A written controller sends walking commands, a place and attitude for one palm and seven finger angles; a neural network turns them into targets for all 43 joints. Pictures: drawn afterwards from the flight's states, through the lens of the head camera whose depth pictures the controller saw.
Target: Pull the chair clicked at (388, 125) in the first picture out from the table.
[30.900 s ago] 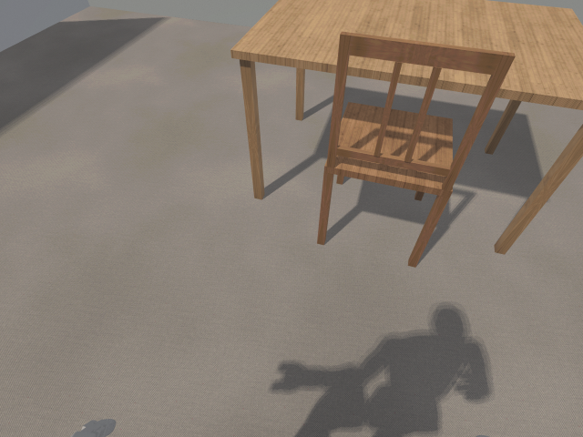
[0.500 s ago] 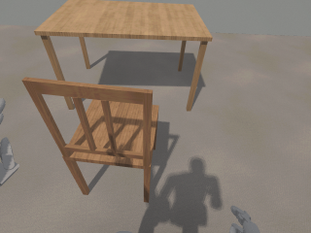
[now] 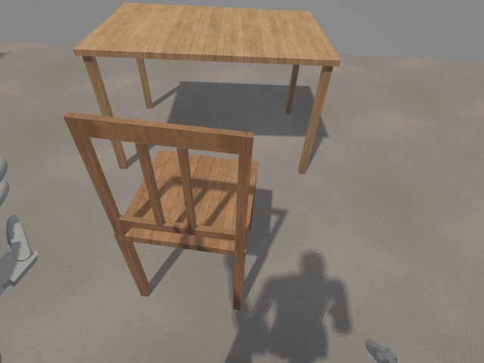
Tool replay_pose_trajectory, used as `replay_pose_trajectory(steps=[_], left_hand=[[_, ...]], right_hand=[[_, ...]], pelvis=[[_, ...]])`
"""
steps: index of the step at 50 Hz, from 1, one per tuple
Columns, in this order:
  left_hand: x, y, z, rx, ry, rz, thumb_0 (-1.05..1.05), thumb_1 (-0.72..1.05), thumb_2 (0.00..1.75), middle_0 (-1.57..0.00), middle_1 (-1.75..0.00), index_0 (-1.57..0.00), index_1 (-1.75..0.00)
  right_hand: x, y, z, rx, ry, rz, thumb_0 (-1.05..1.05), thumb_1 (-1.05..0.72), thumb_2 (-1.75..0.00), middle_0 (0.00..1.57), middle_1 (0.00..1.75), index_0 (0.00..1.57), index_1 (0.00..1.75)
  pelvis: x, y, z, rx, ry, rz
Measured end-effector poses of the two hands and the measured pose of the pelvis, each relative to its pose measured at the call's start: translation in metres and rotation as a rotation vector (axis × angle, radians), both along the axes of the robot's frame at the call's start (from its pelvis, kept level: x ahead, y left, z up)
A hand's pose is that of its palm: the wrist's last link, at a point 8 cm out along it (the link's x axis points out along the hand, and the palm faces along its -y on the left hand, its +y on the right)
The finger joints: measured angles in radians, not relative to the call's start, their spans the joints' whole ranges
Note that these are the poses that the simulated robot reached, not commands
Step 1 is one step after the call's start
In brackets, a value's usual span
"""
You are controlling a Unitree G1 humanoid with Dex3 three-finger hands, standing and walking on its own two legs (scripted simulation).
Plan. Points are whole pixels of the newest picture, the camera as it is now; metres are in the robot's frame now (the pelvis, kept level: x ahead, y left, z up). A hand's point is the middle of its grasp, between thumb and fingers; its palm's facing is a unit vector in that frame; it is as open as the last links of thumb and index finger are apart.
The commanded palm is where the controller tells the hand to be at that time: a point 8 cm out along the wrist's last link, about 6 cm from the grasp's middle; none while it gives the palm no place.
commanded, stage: let the arm hang, fingers relaxed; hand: left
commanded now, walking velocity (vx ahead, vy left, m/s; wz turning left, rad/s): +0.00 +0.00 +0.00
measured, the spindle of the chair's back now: (151, 187) +0.55 +0.27 -0.08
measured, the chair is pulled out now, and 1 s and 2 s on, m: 0.65 0.65 0.65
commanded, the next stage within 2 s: look to check the result in 1.14 s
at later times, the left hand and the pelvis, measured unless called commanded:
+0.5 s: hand out of the picture +0.00 +0.18 -0.16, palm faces +0.07 -0.97 -0.23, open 7.0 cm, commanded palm none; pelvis +0.00 -0.01 +0.01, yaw +3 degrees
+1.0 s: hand out of the picture -0.01 +0.13 -0.16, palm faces +0.06 -0.99 -0.16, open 7.3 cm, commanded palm none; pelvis +0.01 -0.02 +0.01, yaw +2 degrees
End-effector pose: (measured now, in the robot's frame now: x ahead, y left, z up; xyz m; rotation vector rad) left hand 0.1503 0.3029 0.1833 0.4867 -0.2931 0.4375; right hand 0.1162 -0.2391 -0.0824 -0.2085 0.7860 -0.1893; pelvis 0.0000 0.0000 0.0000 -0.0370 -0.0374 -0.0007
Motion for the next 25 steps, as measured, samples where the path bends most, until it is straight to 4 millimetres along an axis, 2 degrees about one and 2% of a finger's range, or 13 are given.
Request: replay_pose_trajectory(steps=[2, 3, 4, 6, 8, 10, 12, 15, 17, 19, 25], left_hand=[[0.006, 0.001, -0.003, -0.016, 0.011, -0.009, 0.01, 0.89, 0.90, -0.21, -0.30, -0.21, -0.30], [0.013, 0.001, -0.010, -0.006, 0.047, -0.017, 0.01, 0.89, 0.90, -0.21, -0.30, -0.21, -0.30], [0.022, 0.003, -0.027, -0.025, 0.121, -0.020, 0.01, 0.89, 0.90, -0.21, -0.30, -0.20, -0.30], [0.038, 0.003, -0.078, -0.136, 0.338, -0.004, 0.01, 0.90, 0.90, -0.20, -0.30, -0.20, -0.30], [0.041, -0.008, -0.141, -0.258, 0.583, 0.010, 0.00, 0.90, 0.90, -0.20, -0.30, -0.20, -0.30], [0.027, -0.030, -0.203, -0.351, 0.812, 0.001, 0.00, 0.91, 0.90, -0.20, -0.30, -0.19, -0.30], [-0.004, -0.058, -0.254, -0.441, 1.042, -0.016, 0.01, 0.91, 0.90, -0.20, -0.29, -0.19, -0.30], [-0.063, -0.101, -0.304, -0.564, 1.330, -0.043, 0.01, 0.91, 0.90, -0.20, -0.29, -0.19, -0.30], [-0.083, -0.098, -0.311, -0.647, 1.330, 0.053, -0.04, 0.99, 0.89, -0.21, -0.30, -0.20, -0.30], [-0.100, -0.090, -0.314, -0.640, 1.373, 0.092, -0.06, 1.02, 0.89, -0.21, -0.30, -0.21, -0.30], [-0.155, -0.071, -0.312, -0.598, 1.547, 0.197, -0.04, 0.98, 0.89, -0.21, -0.30, -0.20, -0.30]], right_hand=[[0.007, 0.002, 0.006, -0.004, -0.023, -0.010, 0.01, -0.90, -0.90, 0.20, 0.30, 0.20, 0.30], [0.011, 0.003, 0.007, 0.002, -0.032, 0.006, 0.01, -0.90, -0.90, 0.20, 0.30, 0.20, 0.30], [0.014, 0.004, 0.005, 0.010, -0.023, 0.024, 0.01, -0.91, -0.90, 0.20, 0.30, 0.20, 0.30], [0.017, 0.005, -0.004, 0.025, 0.025, 0.050, 0.01, -0.91, -0.90, 0.20, 0.30, 0.20, 0.29], [0.015, 0.008, -0.014, 0.037, 0.081, 0.071, 0.01, -0.91, -0.90, 0.20, 0.30, 0.20, 0.29], [0.009, 0.009, -0.023, 0.055, 0.127, 0.077, 0.01, -0.91, -0.90, 0.20, 0.30, 0.20, 0.29], [-0.002, 0.010, -0.030, 0.072, 0.180, 0.061, 0.01, -0.91, -0.90, 0.20, 0.30, 0.20, 0.29], [-0.028, 0.010, -0.035, 0.076, 0.284, 0.034, 0.01, -0.91, -0.90, 0.20, 0.30, 0.20, 0.29], [-0.048, 0.009, -0.037, 0.068, 0.371, 0.033, 0.01, -0.91, -0.90, 0.20, 0.30, 0.20, 0.29], [-0.067, 0.003, -0.038, 0.050, 0.447, 0.020, 0.00, -0.92, -0.90, 0.20, 0.30, 0.20, 0.29], [-0.109, -0.008, -0.044, 0.047, 0.584, -0.021, 0.00, -0.93, -0.90, 0.20, 0.30, 0.20, 0.29]], pelvis=[[0.002, 0.002, 0.002, 0.014, -0.008, -0.010], [0.003, 0.003, 0.002, 0.014, 0.003, -0.005], [0.003, 0.004, 0.003, 0.014, 0.017, 0.004], [0.002, 0.007, 0.003, 0.015, 0.038, 0.022], [-0.001, 0.006, 0.003, 0.022, 0.042, 0.036], [-0.002, 0.002, -0.001, 0.044, 0.034, 0.037], [-0.003, 0.000, -0.001, 0.038, 0.019, 0.040], [0.000, -0.003, 0.002, 0.033, 0.010, 0.039], [0.000, -0.006, 0.005, 0.028, 0.012, 0.050], [0.000, -0.009, 0.007, 0.024, 0.014, 0.054], [0.001, -0.011, 0.010, 0.021, 0.010, 0.053]])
